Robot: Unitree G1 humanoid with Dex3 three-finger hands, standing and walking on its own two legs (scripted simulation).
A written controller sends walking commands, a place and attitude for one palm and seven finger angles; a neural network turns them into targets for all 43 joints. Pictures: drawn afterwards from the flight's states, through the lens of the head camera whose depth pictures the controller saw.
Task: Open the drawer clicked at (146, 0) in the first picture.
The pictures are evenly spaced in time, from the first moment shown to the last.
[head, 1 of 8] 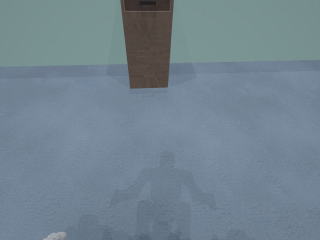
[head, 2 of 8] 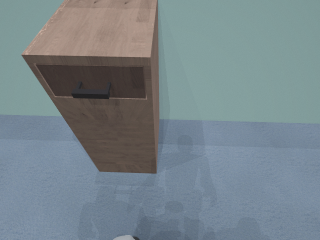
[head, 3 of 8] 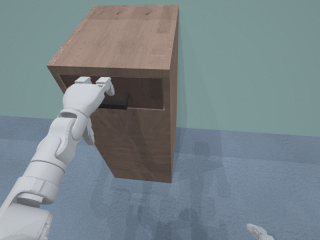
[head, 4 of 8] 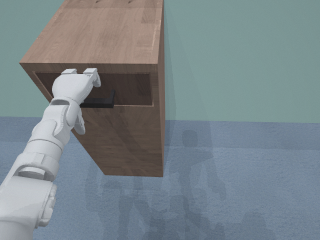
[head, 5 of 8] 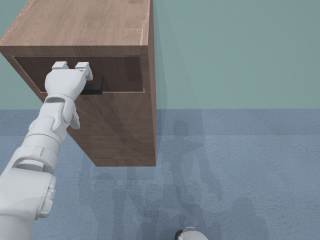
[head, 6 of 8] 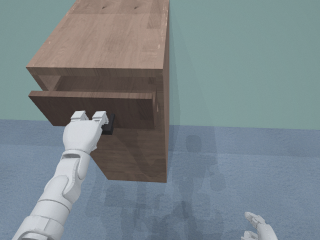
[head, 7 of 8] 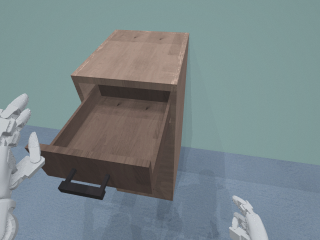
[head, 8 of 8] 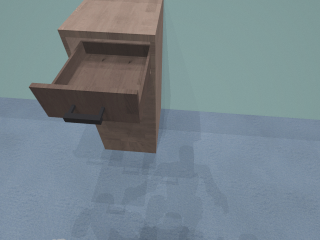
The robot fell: no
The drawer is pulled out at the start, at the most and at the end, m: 0.00 0.30 0.29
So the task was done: yes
